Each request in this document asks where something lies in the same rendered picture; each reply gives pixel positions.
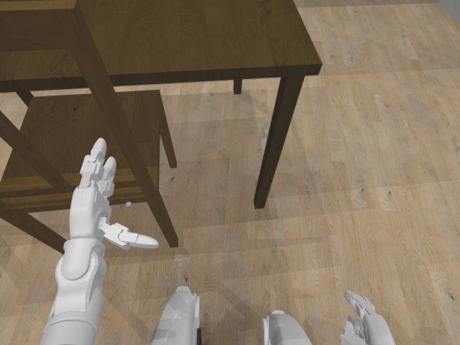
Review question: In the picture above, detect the robot thigh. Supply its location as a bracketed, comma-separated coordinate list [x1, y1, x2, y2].
[149, 292, 201, 345]
[261, 313, 312, 345]

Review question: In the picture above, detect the left robot forearm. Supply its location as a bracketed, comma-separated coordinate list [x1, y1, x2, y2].
[40, 236, 106, 345]

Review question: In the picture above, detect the right robot thigh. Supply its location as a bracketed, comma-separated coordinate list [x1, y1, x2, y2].
[261, 313, 312, 345]

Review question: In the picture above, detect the right robot hand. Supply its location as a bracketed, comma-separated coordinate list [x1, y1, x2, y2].
[340, 290, 396, 345]

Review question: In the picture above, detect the left robot thigh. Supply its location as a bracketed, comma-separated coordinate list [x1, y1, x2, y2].
[149, 292, 201, 345]

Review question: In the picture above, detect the left robot hand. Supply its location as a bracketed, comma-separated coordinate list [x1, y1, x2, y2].
[69, 138, 159, 250]

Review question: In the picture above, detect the table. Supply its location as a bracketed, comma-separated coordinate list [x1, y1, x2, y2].
[0, 0, 322, 209]

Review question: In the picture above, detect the chair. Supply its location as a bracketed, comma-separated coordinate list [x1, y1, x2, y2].
[0, 0, 178, 254]

